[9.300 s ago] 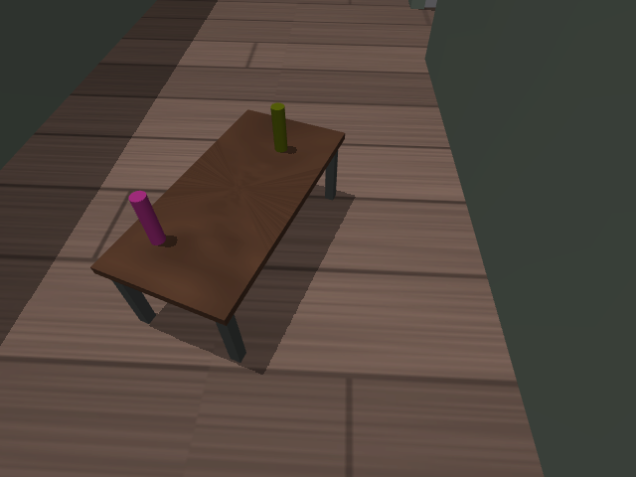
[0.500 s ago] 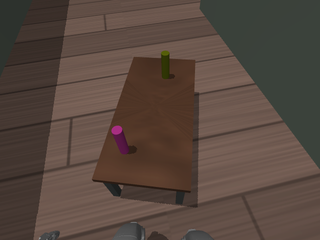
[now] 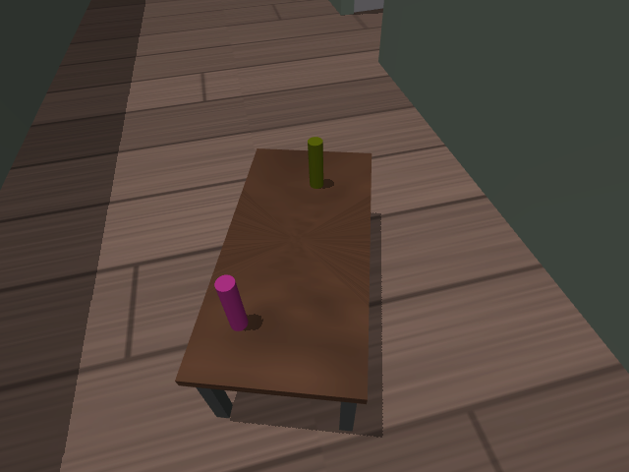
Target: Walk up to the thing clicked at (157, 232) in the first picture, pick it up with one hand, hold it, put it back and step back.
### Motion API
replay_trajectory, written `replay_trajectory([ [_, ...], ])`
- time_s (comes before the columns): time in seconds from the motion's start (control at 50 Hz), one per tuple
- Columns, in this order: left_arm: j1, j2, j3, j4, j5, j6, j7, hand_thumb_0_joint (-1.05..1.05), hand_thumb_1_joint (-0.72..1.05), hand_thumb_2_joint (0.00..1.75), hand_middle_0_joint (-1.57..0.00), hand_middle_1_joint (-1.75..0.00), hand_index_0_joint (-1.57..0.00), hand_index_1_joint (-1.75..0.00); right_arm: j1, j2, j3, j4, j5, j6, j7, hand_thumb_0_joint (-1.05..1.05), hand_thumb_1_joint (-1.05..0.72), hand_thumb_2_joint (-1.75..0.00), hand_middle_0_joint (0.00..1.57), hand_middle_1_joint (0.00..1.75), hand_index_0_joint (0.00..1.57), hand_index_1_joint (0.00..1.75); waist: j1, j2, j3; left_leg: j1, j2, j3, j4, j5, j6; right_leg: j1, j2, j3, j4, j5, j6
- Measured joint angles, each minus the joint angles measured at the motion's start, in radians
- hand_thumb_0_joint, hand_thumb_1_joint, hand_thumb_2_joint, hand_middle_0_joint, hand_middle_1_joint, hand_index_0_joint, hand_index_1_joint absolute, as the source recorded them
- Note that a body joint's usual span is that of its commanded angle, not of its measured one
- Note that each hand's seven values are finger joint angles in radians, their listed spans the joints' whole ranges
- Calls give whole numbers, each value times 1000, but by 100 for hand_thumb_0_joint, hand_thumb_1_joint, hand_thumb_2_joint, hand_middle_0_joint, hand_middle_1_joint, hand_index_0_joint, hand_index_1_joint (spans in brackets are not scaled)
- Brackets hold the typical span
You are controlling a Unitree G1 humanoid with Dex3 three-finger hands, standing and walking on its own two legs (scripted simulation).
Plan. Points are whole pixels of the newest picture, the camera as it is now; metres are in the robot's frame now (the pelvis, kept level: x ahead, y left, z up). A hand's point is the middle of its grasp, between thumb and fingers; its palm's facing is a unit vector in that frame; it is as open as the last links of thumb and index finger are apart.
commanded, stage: walk up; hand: left
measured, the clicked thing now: (232, 304) +0.55 +0.24 -0.33
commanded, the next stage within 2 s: stand in 1.00 s
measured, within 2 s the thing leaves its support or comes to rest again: neither
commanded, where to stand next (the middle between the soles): +0.08 +0.01 m, yaw +2 degrees
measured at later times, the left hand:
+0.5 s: hand out of the picture +0.13 +0.25 -0.13, palm faces -0.02 -0.94 -0.33, open 7.4 cm
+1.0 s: hand out of the picture +0.10 +0.26 -0.13, palm faces -0.02 -0.94 -0.33, open 7.4 cm
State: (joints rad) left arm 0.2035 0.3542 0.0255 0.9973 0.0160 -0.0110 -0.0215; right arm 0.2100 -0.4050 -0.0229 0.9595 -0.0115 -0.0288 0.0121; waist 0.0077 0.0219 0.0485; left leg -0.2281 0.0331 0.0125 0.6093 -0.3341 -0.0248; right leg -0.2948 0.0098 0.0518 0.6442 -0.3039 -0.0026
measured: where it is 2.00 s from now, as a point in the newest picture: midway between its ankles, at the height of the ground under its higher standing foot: outside the picture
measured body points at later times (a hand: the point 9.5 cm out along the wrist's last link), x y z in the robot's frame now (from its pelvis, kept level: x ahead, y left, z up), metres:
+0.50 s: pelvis +0.01 +0.01 +0.02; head +0.01 +0.01 +0.47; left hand +0.13 +0.30 -0.11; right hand +0.08 -0.30 -0.11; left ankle +0.00 +0.14 -0.73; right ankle +0.03 -0.12 -0.73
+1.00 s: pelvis +0.02 +0.01 +0.02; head +0.02 +0.01 +0.47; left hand +0.10 +0.31 -0.11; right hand +0.09 -0.29 -0.12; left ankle +0.00 +0.14 -0.73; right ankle +0.03 -0.12 -0.73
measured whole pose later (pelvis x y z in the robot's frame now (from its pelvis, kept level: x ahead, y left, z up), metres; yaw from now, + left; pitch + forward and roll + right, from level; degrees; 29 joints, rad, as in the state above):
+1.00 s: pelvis +0.02 +0.01 +0.02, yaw -1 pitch -3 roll +0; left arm 0.06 0.33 0.02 1.17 0.01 -0.01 -0.01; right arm 0.10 -0.35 -0.02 1.14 -0.01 -0.01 0.01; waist 0.00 0.01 0.06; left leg -0.07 0.02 0.03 0.34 -0.22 -0.02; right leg -0.14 0.00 0.07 0.37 -0.18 0.02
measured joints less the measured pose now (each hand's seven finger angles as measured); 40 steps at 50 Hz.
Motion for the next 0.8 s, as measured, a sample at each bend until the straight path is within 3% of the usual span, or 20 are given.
replay_trajectory([
  [0.38, -158, -16, -16, 95, -16, -6, 10, 1, 90, 89, -20, -30, -21, -30, -78, 45, 17, 135, 0, 10, 2, 1, -91, -90, 20, 30, 20, 30, -16, -16, 10, 103, -3, 10, -175, 76, 1, 104, -6, 7, -179, 81, 11],
  [0.8, -144, -20, -10, 176, -7, 4, 11, 1, 90, 89, -20, -30, -21, -30, -105, 54, 5, 178, -2, 15, 1, 1, -91, -90, 20, 30, 20, 30, -13, -15, 16, 146, -5, 19, -253, 110, 7, 150, -10, 15, -270, 123, 21],
])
